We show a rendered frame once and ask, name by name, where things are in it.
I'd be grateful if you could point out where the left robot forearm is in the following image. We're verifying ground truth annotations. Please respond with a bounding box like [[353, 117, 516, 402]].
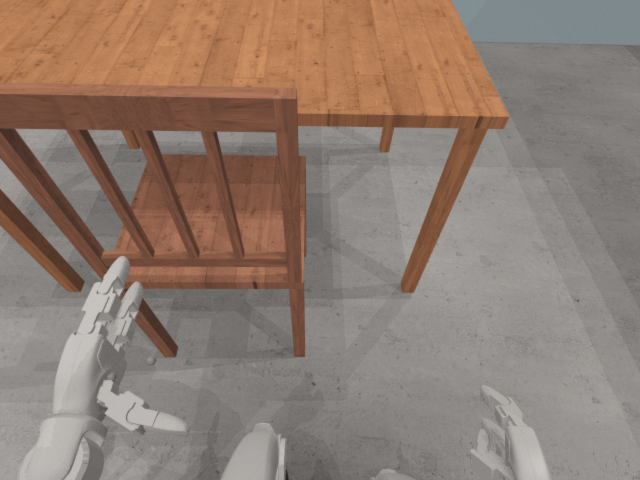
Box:
[[17, 414, 107, 480]]

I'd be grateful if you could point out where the left robot hand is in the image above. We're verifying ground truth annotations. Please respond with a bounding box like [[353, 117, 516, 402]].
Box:
[[52, 256, 189, 436]]

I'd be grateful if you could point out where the left robot shin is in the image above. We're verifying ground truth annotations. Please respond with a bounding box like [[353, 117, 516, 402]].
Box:
[[253, 423, 275, 433]]

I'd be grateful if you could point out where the chair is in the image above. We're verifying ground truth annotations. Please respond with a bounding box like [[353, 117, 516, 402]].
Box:
[[0, 83, 306, 357]]

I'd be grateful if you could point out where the right robot hand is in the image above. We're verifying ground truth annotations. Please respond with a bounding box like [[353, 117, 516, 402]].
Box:
[[471, 385, 551, 480]]

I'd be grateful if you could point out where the robot left thigh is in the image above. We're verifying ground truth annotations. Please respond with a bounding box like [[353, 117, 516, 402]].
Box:
[[220, 431, 287, 480]]

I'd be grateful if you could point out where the table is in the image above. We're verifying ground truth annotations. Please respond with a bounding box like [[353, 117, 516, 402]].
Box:
[[0, 0, 509, 293]]

